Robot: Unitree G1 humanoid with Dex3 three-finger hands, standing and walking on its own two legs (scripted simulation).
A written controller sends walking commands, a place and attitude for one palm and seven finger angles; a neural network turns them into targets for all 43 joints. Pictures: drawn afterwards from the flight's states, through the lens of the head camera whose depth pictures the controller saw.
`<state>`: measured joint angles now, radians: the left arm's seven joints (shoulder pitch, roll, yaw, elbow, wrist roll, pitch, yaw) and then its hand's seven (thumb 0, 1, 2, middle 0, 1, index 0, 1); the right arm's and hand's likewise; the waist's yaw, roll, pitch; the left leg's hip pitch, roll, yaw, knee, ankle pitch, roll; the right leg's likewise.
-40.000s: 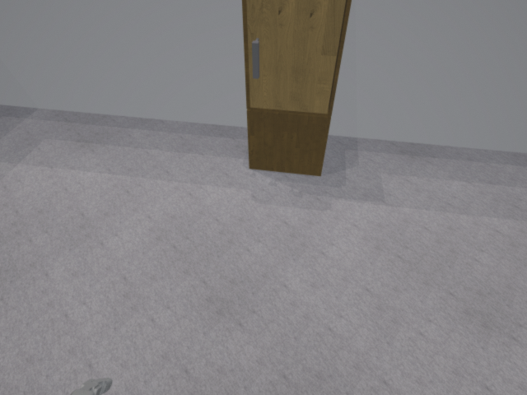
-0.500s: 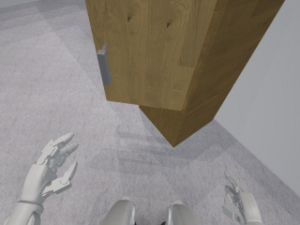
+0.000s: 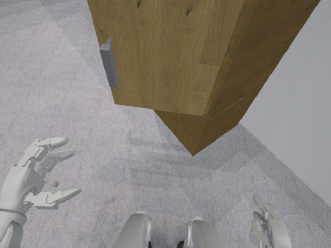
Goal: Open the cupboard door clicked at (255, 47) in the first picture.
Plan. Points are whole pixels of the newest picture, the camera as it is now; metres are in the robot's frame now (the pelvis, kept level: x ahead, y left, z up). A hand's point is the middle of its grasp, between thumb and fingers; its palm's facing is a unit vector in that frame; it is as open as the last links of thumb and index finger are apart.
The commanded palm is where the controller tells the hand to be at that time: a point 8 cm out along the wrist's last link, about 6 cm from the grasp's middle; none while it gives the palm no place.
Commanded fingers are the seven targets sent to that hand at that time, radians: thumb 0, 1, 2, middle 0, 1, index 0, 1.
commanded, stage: raise the hand with hooked fingers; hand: left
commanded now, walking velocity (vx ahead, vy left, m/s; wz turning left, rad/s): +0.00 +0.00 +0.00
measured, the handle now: (112, 63) +0.62 +0.22 +0.02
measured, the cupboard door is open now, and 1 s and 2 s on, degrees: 46 46 46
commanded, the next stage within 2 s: move the hooked fingers beside the handle in 1.24 s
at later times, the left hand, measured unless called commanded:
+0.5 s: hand (47, 173) +0.25 +0.28 +0.04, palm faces -0.06 -1.00 -0.06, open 13.8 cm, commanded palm +0.24 +0.33 +0.04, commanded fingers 0.00 -0.50 0.30 -0.30 -1.20 -0.30 -1.20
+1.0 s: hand (50, 160) +0.28 +0.28 +0.04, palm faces -0.06 -1.00 -0.05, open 14.0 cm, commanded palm +0.26 +0.33 +0.04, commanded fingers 0.00 -0.50 0.30 -0.30 -1.20 -0.30 -1.20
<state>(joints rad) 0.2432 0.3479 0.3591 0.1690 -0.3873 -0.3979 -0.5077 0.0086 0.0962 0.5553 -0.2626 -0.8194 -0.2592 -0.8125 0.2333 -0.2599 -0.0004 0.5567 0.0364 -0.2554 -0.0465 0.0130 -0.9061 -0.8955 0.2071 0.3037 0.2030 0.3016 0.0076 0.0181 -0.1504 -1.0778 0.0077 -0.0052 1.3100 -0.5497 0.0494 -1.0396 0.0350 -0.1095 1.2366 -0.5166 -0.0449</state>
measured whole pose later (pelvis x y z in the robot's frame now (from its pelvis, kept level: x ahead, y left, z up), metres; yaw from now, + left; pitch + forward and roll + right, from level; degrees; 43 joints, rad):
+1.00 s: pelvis +0.00 +0.01 +0.00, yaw +0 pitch +20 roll -4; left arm 0.02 0.43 0.43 0.39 -0.39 -0.38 -0.59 -0.01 -0.50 0.30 -0.31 -1.20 -0.30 -1.20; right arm 0.26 -0.29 0.03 0.52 0.04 -0.19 -0.05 0.01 -0.91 -0.90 0.21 0.30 0.20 0.30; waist -0.02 0.02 -0.16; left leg -1.11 0.00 0.00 1.30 -0.54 0.06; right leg -1.07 0.03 -0.10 1.23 -0.51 -0.03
